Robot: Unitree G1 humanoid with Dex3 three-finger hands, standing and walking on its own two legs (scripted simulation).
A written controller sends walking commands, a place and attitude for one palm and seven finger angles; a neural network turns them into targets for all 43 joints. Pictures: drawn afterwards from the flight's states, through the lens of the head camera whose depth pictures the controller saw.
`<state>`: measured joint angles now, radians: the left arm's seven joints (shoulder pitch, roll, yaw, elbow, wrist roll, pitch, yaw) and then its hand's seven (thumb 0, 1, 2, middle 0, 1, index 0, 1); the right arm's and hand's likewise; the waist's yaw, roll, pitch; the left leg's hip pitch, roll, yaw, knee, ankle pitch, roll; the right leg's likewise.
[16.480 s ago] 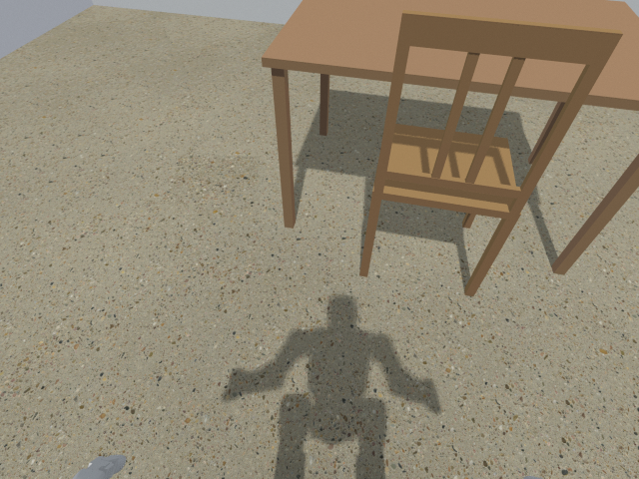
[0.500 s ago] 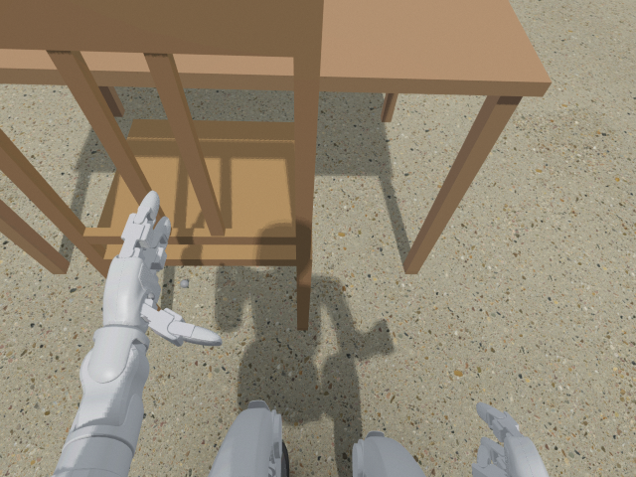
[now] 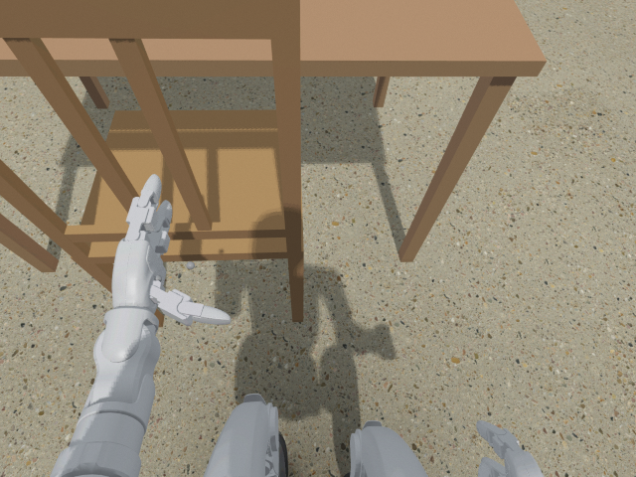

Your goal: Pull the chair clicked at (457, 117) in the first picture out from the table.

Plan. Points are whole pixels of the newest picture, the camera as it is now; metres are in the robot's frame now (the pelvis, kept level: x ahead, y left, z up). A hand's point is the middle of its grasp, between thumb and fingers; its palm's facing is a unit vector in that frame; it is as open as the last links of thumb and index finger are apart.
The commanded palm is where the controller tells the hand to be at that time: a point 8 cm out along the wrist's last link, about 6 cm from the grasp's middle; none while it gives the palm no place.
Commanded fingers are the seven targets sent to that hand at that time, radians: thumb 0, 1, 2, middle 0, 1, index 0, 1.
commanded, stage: aim the fingers beside a spindle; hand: left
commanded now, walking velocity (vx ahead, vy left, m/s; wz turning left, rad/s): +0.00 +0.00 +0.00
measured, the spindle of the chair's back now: (103, 159) +0.50 +0.30 +0.05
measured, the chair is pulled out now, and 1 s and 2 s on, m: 0.00 0.00 0.00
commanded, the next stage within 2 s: push the fingers through the gap in 0.36 s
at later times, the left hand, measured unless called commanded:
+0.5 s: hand (182, 272) +0.36 +0.18 +0.02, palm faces +0.06 -1.00 -0.04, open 16.9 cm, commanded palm +0.34 +0.23 +0.02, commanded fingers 0.00 -0.50 0.30 -0.06 -0.08 -0.06 -0.08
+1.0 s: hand (180, 232) +0.41 +0.19 +0.02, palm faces +0.07 -1.00 -0.04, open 16.9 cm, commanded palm +0.39 +0.23 +0.02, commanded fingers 0.00 -0.50 0.30 -0.06 -0.08 -0.06 -0.08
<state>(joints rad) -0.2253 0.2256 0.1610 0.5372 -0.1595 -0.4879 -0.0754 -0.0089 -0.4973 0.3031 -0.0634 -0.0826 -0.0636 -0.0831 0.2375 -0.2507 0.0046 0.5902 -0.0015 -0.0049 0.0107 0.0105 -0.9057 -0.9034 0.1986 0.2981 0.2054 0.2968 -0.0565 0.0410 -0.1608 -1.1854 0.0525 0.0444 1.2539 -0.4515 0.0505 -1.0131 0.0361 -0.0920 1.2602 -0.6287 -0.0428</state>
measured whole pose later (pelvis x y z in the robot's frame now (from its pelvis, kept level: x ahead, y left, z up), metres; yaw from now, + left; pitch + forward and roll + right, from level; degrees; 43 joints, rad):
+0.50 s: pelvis +0.00 -0.01 +0.00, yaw +0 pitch +21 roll -3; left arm -0.20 0.25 0.19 0.54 -0.19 -0.50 -0.13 -0.01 -0.50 0.30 -0.06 -0.08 -0.06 -0.08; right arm 0.21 -0.26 0.01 0.59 0.01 -0.01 0.00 0.01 -0.91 -0.90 0.20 0.30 0.20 0.30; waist -0.05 0.04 -0.16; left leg -1.18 0.05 0.03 1.26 -0.45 0.04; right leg -1.01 0.04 -0.10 1.26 -0.64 -0.06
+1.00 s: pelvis +0.00 +0.00 +0.00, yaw -1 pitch +23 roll -4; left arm -0.44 0.31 0.26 0.76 -0.16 -0.49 -0.13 -0.01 -0.50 0.30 -0.06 -0.08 -0.06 -0.08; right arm 0.26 -0.26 0.01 0.62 -0.01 0.01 0.01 0.01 -0.91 -0.90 0.20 0.30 0.21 0.30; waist -0.09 0.04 -0.16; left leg -1.23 0.06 0.03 1.28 -0.46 0.06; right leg -1.05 0.04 -0.10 1.27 -0.63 -0.04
